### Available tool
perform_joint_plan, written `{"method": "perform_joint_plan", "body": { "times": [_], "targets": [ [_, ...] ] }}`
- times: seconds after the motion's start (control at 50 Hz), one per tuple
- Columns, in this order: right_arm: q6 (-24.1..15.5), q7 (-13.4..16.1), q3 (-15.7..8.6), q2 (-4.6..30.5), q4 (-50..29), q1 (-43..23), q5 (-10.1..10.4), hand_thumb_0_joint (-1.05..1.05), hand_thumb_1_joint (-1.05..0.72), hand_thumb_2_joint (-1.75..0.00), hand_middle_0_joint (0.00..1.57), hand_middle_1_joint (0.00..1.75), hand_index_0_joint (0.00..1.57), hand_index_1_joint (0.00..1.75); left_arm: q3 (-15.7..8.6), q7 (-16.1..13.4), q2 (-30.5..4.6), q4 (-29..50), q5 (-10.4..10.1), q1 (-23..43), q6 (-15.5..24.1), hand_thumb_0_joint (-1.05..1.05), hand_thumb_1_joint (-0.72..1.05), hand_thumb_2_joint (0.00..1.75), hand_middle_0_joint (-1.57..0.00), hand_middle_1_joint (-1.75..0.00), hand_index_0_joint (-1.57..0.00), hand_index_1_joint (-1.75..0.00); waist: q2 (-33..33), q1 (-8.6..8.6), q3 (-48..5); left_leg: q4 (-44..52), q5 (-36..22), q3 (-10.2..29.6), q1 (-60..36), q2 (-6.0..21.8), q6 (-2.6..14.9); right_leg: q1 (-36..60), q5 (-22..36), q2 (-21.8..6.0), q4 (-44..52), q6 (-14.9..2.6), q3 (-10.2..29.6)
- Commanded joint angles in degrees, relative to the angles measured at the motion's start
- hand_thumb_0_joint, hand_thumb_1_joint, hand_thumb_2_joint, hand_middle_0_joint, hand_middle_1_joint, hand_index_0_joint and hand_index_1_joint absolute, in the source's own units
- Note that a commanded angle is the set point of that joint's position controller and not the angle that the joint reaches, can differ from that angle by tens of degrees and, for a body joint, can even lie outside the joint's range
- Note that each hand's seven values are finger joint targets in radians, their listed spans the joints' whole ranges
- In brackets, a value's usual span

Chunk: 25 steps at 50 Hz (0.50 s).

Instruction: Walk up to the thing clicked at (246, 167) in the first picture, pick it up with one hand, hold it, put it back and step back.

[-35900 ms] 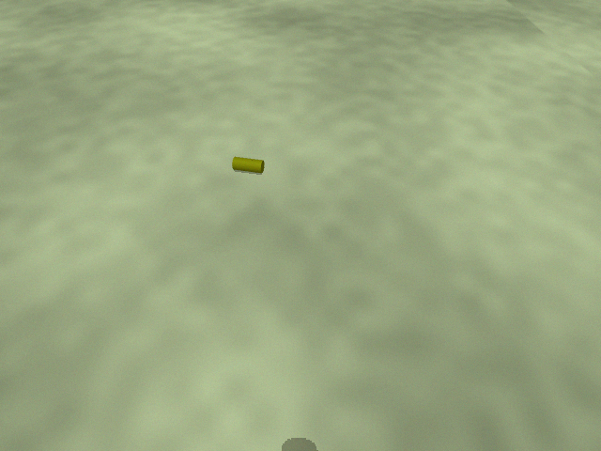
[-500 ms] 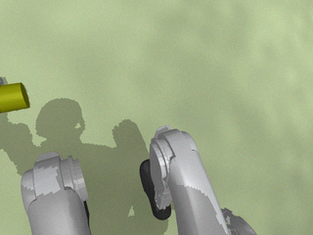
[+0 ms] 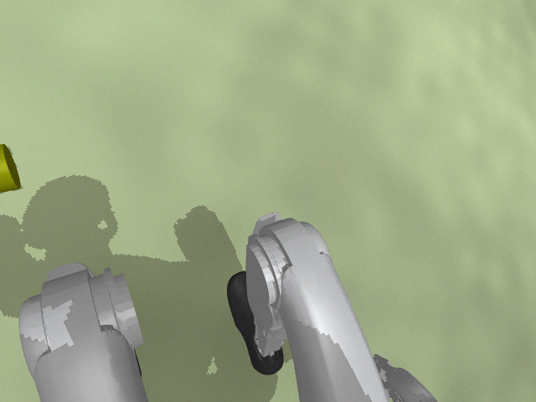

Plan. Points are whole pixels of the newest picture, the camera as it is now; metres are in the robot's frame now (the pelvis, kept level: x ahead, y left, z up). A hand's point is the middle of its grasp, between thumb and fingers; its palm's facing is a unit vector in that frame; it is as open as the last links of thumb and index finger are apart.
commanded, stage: rest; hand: left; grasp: from above
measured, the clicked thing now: out of the picture +0.45 +0.34 -0.27
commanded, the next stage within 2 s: open in 0.06 s
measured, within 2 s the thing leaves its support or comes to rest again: neither
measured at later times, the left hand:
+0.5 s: hand out of the picture +0.44 +0.33 -0.23, palm faces -0.43 -0.13 -0.89, open 10.3 cm
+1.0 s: hand out of the picture +0.44 +0.34 -0.24, palm faces -0.46 -0.15 -0.88, open 13.2 cm
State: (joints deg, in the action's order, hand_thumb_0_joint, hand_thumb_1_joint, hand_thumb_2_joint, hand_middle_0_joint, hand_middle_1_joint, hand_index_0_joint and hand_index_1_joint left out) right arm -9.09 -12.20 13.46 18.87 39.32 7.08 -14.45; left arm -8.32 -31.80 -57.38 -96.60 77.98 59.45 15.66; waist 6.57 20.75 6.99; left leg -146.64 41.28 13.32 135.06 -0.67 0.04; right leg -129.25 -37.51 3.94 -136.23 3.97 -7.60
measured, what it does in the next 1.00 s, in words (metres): stands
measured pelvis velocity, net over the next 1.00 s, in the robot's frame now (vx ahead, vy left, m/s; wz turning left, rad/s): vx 0.00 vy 0.00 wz -0.02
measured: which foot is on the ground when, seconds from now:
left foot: down 0.00-1.00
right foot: down 0.00-1.00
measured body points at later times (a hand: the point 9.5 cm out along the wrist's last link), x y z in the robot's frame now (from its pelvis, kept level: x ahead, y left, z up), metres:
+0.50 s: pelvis +0.00 +0.00 +0.00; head +0.26 +0.13 +0.34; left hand +0.46 +0.33 -0.18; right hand +0.05 -0.25 -0.05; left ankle +0.06 +0.12 -0.27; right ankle +0.12 -0.13 -0.27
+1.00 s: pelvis +0.00 +0.00 +0.00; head +0.27 +0.13 +0.34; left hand +0.46 +0.34 -0.19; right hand +0.05 -0.26 -0.05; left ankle +0.06 +0.12 -0.27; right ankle +0.12 -0.13 -0.27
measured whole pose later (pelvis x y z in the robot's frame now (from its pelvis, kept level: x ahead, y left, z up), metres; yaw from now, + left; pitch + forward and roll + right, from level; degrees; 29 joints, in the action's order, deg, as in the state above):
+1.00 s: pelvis +0.00 +0.00 +0.00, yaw -1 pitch +28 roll -15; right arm -10.4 -12.7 16.1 19.8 37.4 6.7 -14.1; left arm -7.7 -31.0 -59.4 -95.5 75.2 59.0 15.5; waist 7.2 20.9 8.8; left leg -146.2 41.4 14.7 134.5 -0.5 -0.4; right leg -128.6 -37.0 4.1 -135.0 4.0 -8.8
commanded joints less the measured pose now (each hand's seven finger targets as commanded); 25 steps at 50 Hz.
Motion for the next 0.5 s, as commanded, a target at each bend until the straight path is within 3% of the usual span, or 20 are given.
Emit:
{"method": "perform_joint_plan", "body": {
  "times": [0.0, 0.14, 0.16, 0.18, 0.22, 0.3, 0.48],
  "targets": [
    [-0.2, 0.4, -4.9, 18.1, 1.0, 10.8, 0.6, 0.0, -0.9, -0.9, 0.2, 0.3, 0.2, 0.3, -0.4, -2.9, -13.1, 5.0, -0.7, 14.1, 0.1, 0.0, 0.83, 0.56, -1.15, -0.45, -1.16, -0.44, -29.6, 2.62, -35.5, 17.0, -13.1, -5.2, -30.0, 1.7, 0.16, 17.7, 13.7, 1.5, 9.9, -5.32, -8.0],
    [-0.9, 0.3, -4.0, 18.6, 0.3, 9.9, 0.4, 0.0, -0.9, -0.9, 0.2, 0.3, 0.2, 0.3, 1.7, -3.8, -12.1, 3.2, -1.0, 15.2, 0.5, 0.0, 0.8, 0.55, -1.13, -0.44, -1.14, -0.43, -29.8, 3.66, -34.3, 16.6, -12.5, -4.7, -29.2, 2.0, 0.28, 17.7, 13.7, 1.7, 10.2, -5.18, -8.1],
    [-0.9, 0.3, -3.4, 18.2, 0.2, 10.3, 0.3, 0.0, -0.89, -0.9, 0.2, 0.3, 0.2, 0.3, 0.9, -4.2, -13.2, 2.7, -0.8, 15.0, 0.6, 0.0, 0.72, 0.57, -1.05, -0.47, -1.06, -0.46, -29.2, 3.4, -34.6, 17.0, -12.6, -4.3, -29.2, 2.1, 0.23, 18.3, 13.9, 1.7, 10.2, -5.13, -8.4],
    [-1.1, 0.2, -3.6, 18.8, -0.2, 9.6, 0.3, 0.0, -0.89, -0.9, 0.2, 0.3, 0.2, 0.3, 1.9, -4.2, -12.3, 2.8, -0.6, 15.9, 0.6, 0.0, 0.64, 0.54, -0.97, -0.48, -0.98, -0.47, -29.2, 3.95, -33.2, 16.6, -11.3, -4.2, -28.3, 2.0, 0.29, 16.9, 13.0, 1.6, 10.1, -5.18, -8.4],
    [-1.3, 0.0, -3.3, 18.6, 0.0, 10.1, 0.2, 0.0, -0.89, -0.9, 0.2, 0.3, 0.2, 0.3, 1.4, -4.3, -13.0, 2.9, -0.5, 15.9, 0.4, 0.0, 0.48, 0.51, -0.81, -0.47, -0.82, -0.46, -29.5, 3.9, -33.7, 16.8, -12.2, -4.1, -29.7, 2.2, 0.09, 17.1, 13.6, 1.5, 10.0, -5.05, -8.5],
    [-2.0, -0.2, -2.9, 18.6, -0.3, 9.6, 0.1, 0.0, -0.89, -0.9, 0.2, 0.3, 0.2, 0.3, 2.6, -4.5, -12.2, 2.5, -0.6, 15.8, 0.3, 0.0, 0.16, 0.49, -0.65, -0.49, -0.66, -0.48, -28.9, 4.23, -32.9, 16.3, -10.8, -4.5, -28.7, 2.1, 0.39, 17.7, 13.0, 1.8, 10.6, -4.92, -8.3],
    [-2.9, -0.4, -2.9, 19.2, -0.4, 10.3, 0.4, 0.0, -0.89, -0.9, 0.2, 0.3, 0.2, 0.3, 0.2, -5.4, -15.2, 3.1, -1.5, 15.0, -0.5, 0.0, -0.12, 0.66, -0.43, -0.64, -0.43, -0.64, -30.0, 3.3, -34.3, 16.9, -12.3, -4.2, -29.5, 2.3, 0.1, 18.7, 13.9, 1.7, 10.5, -5.03, -8.4]
  ]
}}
